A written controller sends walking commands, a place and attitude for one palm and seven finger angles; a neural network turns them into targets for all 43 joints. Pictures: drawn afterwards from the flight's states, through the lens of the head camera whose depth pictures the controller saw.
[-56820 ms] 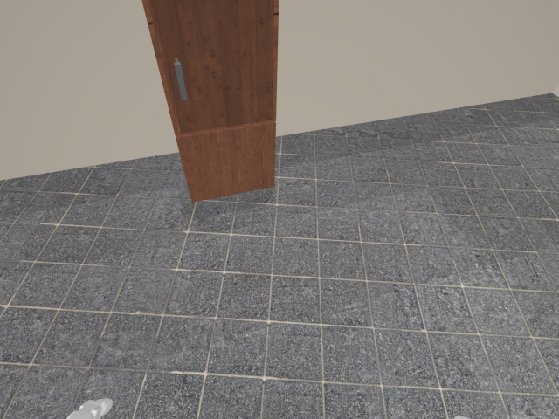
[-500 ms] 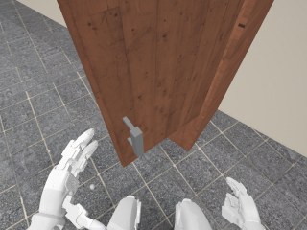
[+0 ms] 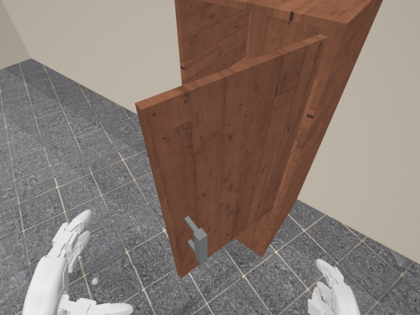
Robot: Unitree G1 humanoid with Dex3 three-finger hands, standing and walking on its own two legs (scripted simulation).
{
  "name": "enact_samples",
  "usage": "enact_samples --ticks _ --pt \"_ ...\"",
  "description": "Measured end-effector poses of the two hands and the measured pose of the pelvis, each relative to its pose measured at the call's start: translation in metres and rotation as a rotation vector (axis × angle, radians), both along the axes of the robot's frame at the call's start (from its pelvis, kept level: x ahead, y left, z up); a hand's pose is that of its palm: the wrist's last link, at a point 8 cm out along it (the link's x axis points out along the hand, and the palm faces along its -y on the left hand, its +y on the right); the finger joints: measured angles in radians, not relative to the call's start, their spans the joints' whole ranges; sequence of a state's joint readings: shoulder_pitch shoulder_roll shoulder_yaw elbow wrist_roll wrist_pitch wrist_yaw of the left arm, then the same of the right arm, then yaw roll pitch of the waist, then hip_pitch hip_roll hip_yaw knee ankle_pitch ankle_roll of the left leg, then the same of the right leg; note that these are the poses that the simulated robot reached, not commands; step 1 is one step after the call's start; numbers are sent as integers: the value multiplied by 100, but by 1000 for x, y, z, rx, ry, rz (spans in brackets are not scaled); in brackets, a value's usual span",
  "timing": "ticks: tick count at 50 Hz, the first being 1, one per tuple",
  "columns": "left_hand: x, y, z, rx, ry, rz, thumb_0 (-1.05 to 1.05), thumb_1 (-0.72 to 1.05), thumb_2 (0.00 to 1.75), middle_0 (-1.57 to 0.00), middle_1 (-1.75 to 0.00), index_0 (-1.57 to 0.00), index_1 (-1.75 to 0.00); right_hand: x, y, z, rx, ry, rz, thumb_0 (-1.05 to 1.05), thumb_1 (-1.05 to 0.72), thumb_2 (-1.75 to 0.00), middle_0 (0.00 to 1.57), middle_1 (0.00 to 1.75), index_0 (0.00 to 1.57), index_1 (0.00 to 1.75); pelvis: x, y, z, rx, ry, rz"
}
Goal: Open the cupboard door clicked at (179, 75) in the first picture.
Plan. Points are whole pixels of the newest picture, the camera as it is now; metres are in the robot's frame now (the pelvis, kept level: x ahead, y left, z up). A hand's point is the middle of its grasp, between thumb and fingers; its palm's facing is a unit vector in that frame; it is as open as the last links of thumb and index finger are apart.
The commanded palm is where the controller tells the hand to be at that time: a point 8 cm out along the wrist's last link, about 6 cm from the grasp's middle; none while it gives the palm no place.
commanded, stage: draw the hand back to the body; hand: left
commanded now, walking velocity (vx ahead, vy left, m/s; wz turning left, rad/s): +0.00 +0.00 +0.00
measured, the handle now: (195, 240) +0.30 +0.06 -0.06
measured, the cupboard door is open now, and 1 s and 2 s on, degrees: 74 74 74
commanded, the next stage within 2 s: step back with the hand held close in 0.88 s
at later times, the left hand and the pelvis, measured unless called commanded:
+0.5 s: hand (30, 208) +0.21 +0.25 +0.20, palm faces +0.44 -0.80 -0.41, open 9.1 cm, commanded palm +0.16 +0.28 +0.22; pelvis +0.02 -0.01 +0.04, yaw +0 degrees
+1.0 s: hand (38, 210) +0.20 +0.23 +0.21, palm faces +0.45 -0.80 -0.39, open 7.4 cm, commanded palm +0.15 +0.27 +0.23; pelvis +0.01 -0.03 +0.05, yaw -1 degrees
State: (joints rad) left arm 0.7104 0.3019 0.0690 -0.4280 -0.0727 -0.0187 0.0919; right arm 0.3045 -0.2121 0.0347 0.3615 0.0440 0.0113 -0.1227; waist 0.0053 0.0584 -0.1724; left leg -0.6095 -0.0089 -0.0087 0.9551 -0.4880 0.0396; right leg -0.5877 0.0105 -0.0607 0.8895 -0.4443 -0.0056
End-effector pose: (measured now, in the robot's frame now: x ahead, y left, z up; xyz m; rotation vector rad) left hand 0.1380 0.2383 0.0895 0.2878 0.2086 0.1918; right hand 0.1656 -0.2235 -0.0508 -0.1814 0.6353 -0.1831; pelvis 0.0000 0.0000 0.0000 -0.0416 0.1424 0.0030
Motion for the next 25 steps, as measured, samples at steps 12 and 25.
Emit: enact_samples --ticks 12,25 --pt "19 27 66 136 -147 137 0 15 58 -18 -30 -18 -30 14 16 10 27 6 88 1 -90 -90 20 30 20 30 15 0 26 16 -98 10" --pt "26 42 132 244 -333 186 1 59 77 -20 -30 -20 -30 26 -6 26 14 -15 99 1 -90 -90 20 30 20 30 19 -13 43 28 -167 -3"
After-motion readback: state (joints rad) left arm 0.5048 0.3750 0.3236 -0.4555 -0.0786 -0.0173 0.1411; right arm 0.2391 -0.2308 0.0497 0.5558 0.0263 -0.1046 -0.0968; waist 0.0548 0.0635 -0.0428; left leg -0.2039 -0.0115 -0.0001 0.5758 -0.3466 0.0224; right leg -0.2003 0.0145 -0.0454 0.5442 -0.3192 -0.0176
